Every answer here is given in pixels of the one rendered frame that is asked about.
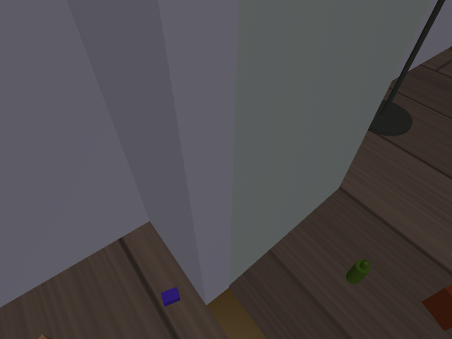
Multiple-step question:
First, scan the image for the floor lamp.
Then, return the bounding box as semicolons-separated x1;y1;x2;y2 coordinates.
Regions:
368;0;445;136

